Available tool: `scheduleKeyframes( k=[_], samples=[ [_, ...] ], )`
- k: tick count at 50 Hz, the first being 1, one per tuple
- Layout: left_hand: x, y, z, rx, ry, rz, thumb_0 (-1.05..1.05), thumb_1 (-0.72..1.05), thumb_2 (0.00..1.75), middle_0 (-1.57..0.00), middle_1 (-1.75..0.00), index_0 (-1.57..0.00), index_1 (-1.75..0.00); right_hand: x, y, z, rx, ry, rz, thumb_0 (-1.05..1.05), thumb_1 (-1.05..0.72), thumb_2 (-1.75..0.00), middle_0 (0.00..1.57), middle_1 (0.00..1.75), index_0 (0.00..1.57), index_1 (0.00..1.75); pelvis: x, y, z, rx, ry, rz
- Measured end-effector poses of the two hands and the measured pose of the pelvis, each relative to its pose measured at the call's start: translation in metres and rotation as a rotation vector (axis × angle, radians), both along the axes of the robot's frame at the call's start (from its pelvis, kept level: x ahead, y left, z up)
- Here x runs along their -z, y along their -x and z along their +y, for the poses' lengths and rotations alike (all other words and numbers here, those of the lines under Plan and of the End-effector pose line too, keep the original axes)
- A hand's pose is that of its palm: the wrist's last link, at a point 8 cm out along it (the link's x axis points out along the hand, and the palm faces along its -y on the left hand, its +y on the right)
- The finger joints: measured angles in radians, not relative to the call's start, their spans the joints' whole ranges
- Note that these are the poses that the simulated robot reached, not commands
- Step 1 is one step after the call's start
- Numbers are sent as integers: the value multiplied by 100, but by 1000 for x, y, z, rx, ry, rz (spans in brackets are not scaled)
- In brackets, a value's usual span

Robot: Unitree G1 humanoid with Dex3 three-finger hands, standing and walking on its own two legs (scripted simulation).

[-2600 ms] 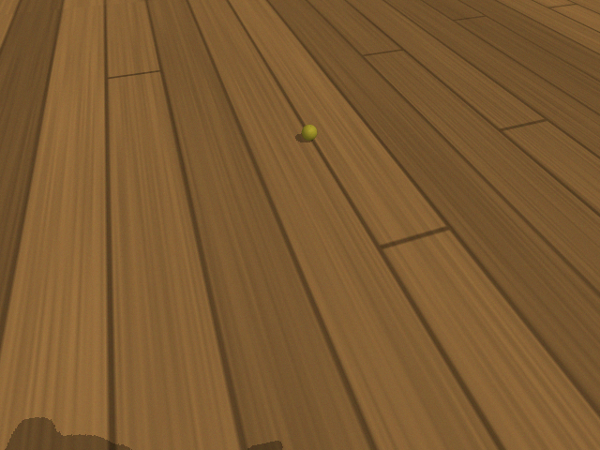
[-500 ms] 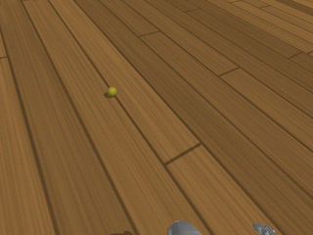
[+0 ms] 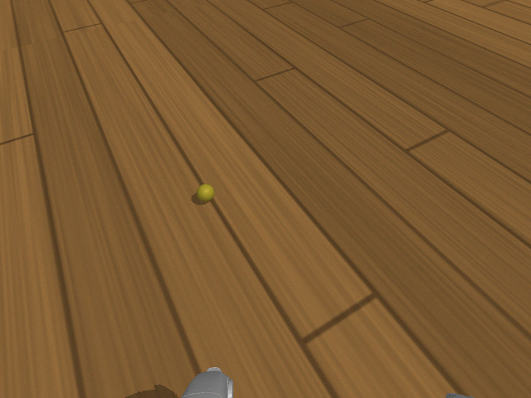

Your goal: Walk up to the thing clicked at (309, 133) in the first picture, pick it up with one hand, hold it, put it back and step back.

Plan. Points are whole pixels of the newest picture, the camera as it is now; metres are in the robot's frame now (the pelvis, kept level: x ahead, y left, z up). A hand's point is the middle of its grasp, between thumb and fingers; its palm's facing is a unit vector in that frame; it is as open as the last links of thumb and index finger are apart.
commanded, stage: walk up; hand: left
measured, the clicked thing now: (205, 192) +1.10 +0.31 -0.73
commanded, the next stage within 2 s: none
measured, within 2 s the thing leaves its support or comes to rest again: neither
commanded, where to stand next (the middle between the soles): +0.71 +0.05 m, yaw -1 degrees
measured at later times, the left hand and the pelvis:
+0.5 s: hand (101, 312) +0.29 +0.33 -0.14, palm faces -0.09 -0.93 -0.35, open 7.4 cm; pelvis +0.22 +0.05 +0.00, yaw -1 degrees
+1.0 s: hand (126, 245) +0.44 +0.32 -0.14, palm faces +0.00 -0.92 -0.38, open 7.4 cm; pelvis +0.40 +0.04 -0.01, yaw +1 degrees
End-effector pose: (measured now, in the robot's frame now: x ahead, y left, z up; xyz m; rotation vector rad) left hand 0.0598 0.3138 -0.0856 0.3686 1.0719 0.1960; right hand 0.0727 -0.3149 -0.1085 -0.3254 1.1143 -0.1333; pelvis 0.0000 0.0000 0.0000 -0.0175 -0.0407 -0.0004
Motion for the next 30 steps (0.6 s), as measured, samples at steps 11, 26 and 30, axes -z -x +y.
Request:
scheduleKeyframes(
  k=[11, 26, 30],
  samples=[
    [45, -55, 62, -70, 16, 147, 1, 90, 90, -21, -30, -20, -30, -18, -138, 35, -39, 94, -100, 0, -91, -90, 20, 30, 21, 30, 19, -107, 46, -13, 3, 3],
    [16, -243, 55, 50, 36, 77, 1, 91, 90, -20, -30, -20, -30, -18, -172, 49, 80, 48, 41, 0, -90, -90, 21, 30, 21, 30, -3, -225, 51, 14, -28, 1],
    [12, -299, 40, 71, 13, 38, 1, 91, 90, -20, -30, -20, -30, 1, -192, 35, 109, 26, 82, 0, -90, -90, 21, 30, 21, 30, 5, -262, 37, 15, -39, 4]
  ],
)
